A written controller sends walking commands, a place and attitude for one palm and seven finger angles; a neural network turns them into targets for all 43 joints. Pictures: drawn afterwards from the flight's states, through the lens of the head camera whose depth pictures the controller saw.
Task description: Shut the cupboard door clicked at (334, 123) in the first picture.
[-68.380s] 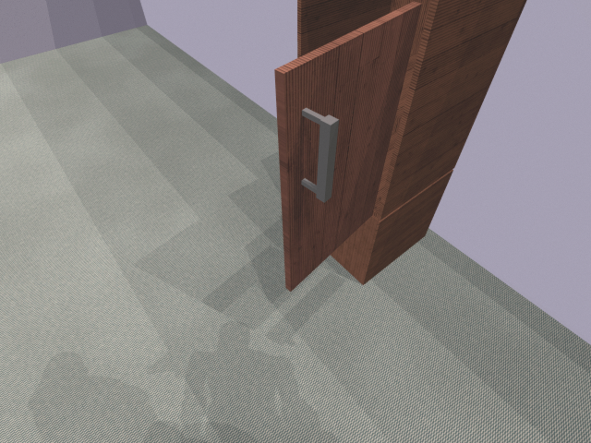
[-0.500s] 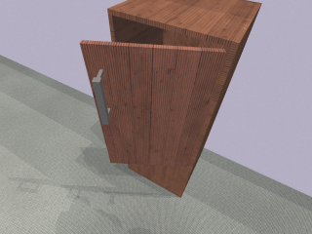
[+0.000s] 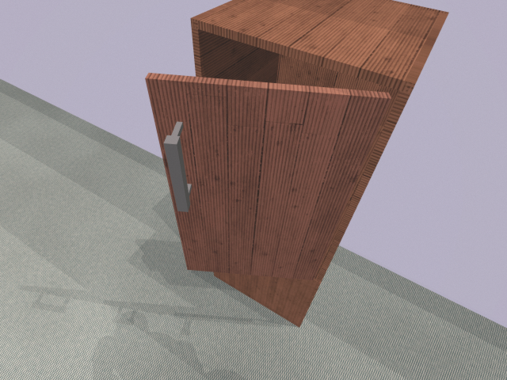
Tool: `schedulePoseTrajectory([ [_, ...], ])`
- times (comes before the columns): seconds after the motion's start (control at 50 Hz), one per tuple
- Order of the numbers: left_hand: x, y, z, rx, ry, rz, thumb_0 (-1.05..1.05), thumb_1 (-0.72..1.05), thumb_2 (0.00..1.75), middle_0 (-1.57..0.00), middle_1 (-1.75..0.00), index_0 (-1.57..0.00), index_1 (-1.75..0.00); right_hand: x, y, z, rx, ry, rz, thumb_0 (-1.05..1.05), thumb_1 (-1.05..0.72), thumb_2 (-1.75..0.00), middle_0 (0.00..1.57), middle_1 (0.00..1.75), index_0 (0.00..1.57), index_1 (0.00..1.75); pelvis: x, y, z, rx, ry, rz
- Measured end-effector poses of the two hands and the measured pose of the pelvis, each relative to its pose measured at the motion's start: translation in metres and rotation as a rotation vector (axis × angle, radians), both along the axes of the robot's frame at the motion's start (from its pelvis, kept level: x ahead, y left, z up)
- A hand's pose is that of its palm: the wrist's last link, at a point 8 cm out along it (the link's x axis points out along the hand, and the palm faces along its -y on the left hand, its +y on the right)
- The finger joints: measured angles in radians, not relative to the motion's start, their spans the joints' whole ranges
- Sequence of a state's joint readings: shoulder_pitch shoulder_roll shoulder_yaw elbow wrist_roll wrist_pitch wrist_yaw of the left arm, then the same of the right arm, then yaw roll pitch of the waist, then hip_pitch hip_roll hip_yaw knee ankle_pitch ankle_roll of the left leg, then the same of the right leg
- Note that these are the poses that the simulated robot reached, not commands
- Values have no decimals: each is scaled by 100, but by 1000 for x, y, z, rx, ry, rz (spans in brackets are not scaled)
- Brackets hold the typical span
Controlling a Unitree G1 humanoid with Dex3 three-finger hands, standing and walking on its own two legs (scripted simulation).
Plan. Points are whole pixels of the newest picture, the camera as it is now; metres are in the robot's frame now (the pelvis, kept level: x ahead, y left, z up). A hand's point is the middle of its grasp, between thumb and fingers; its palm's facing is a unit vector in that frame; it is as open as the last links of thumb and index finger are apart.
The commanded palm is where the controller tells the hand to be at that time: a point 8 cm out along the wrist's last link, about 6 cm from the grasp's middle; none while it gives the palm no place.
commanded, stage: come to a stop and stand still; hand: left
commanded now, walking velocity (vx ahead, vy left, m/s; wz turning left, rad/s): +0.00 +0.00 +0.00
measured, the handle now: (181, 169) +0.44 +0.17 +0.09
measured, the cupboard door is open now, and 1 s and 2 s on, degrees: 27 27 27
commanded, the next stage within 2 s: look again from close up in 0.22 s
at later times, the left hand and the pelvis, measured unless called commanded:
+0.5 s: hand out of the picture +0.03 +0.17 -0.18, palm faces -0.01 -0.98 -0.18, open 7.4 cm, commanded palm none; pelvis +0.02 +0.00 +0.00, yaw -1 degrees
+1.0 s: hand out of the picture +0.03 +0.17 -0.18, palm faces +0.06 -0.99 -0.16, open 7.4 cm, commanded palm +0.12 +0.22 -0.07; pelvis +0.03 +0.00 +0.00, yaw +0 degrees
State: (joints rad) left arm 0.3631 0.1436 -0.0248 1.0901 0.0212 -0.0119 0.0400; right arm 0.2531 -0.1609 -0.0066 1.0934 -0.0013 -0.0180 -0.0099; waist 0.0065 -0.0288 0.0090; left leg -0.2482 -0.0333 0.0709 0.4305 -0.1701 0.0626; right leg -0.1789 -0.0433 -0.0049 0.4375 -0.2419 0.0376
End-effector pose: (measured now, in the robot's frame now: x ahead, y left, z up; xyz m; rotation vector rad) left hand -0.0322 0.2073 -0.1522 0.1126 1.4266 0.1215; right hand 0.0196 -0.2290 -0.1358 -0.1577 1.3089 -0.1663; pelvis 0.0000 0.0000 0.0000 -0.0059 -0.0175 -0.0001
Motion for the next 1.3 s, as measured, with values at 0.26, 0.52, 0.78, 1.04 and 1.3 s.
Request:
schedulePoseTrajectory([
  [0.26, 38, 6, 0, 7, -47, -27, 1, 91, 90, -20, -30, -19, -30, 10, 1, 2, -7, 16, -7, 0, -92, -90, 20, 30, 20, 30, 13, 0, 1, 0, -5, -5],
  [0.52, 56, 15, 3, 27, -55, -38, 1, 91, 90, -20, -30, -19, -30, 3, 8, -1, 9, 61, -23, 0, -91, -90, 20, 30, 20, 30, 23, 3, 2, 4, -5, -10],
  [0.78, 53, 12, 2, 18, -35, -29, 1, 91, 90, -20, -30, -19, -30, 5, 10, -1, 8, 63, -26, 1, -91, -90, 20, 30, 20, 30, 28, 4, 3, 6, -9, -12],
  [1.04, 96, 27, 37, 74, -338, 71, 3, 93, 90, -21, -30, -20, -30, 21, 1, 10, -50, -124, -2, 1, -92, -90, 20, 30, 20, 30, 23, 0, -1, 9, -7, 2],
  [1.3, 227, -12, 148, -132, -1472, -133, 1, 92, 90, -34, -46, -34, -46, 142, -49, 38, -80, -740, 130, 1, -91, -90, 20, 30, 20, 30, -2, -28, -49, 27, 133, 14],
])
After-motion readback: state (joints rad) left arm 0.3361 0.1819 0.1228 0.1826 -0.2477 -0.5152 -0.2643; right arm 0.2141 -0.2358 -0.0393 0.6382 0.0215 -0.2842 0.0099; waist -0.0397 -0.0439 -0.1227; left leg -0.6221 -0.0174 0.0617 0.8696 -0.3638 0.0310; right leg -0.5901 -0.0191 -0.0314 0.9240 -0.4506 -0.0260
